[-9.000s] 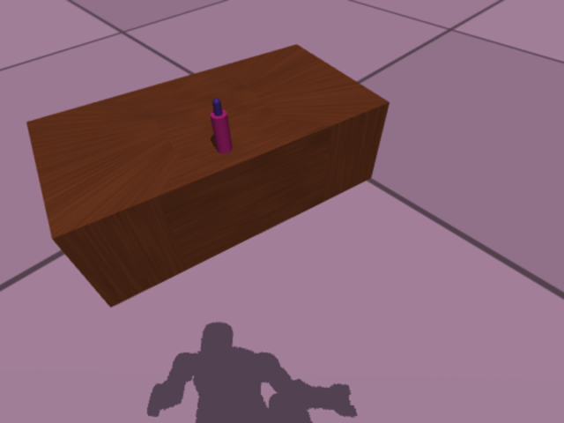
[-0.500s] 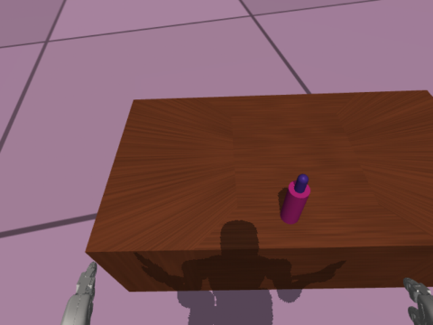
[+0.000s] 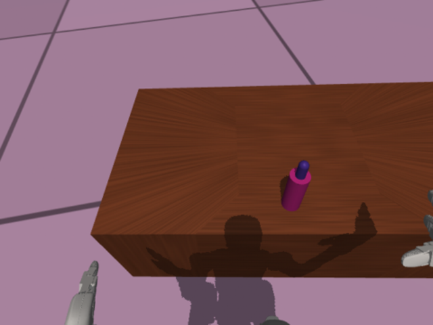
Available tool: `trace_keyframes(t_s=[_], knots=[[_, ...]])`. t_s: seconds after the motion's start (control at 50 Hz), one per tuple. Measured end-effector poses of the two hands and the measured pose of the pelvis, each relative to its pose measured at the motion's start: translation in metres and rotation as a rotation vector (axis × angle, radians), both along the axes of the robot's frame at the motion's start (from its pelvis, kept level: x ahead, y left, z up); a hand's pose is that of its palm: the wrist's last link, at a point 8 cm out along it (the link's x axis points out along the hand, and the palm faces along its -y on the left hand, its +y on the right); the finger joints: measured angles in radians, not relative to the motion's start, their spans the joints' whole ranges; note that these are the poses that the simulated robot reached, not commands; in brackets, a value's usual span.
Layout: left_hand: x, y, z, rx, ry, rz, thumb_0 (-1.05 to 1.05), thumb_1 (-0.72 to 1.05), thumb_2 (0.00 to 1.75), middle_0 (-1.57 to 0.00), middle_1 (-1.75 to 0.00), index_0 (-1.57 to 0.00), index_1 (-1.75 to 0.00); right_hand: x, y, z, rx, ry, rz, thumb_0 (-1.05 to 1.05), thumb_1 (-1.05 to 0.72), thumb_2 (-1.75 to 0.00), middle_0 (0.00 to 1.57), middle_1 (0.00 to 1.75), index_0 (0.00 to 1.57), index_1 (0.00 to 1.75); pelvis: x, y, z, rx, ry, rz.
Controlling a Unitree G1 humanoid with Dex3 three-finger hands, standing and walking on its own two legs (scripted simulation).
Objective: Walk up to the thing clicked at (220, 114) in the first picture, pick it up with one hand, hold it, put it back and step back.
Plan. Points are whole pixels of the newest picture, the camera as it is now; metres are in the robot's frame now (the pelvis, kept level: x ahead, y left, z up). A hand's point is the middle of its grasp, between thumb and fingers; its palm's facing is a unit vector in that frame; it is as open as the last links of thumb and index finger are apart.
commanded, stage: go down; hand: right
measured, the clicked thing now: (296, 185) +0.51 -0.19 -0.17
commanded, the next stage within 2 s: approach in 1.20 s
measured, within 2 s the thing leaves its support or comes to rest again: neither
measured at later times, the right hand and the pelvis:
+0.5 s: hand (426, 187) +0.36 -0.35 +0.05, palm faces +0.19 +0.98 -0.09, open 17.6 cm; pelvis +0.00 +0.00 +0.01, yaw +1 degrees
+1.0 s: hand (430, 166) +0.40 -0.37 +0.06, palm faces +0.18 +0.98 -0.05, open 17.5 cm; pelvis +0.00 -0.01 +0.00, yaw +2 degrees
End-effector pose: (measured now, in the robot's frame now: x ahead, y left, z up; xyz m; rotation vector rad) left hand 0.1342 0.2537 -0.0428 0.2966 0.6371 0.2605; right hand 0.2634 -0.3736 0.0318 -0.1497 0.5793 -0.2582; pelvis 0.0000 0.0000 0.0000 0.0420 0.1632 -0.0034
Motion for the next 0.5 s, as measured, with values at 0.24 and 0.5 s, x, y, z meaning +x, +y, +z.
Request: trace_keyframes(t_s=[0.24, 0.5], knots=[[-0.014, 0.006, 0.008, 0.026, 0.022, -0.009, -0.01, -0.52, 0.05, -0.05, -0.05, -0.06, -0.05, 0.039, -0.009, 0.009, 0.08, -0.065, 0.037, -0.01, 0.56, -0.02, 0.06, 0.05, 0.05, 0.05, -0.001, 0.001, 0.007, -0.007, 0.004, 0.029], [-0.002, 0.01, 0.006, 0.072, 0.059, -0.013, -0.01, -0.52, 0.05, -0.05, -0.05, -0.06, -0.05, 0.068, -0.029, 0.028, 0.082, -0.217, 0.046, -0.02, 0.55, -0.03, 0.05, 0.05, 0.04, 0.05, 0.002, 0.001, 0.007, 0.002, 0.042, 0.023]])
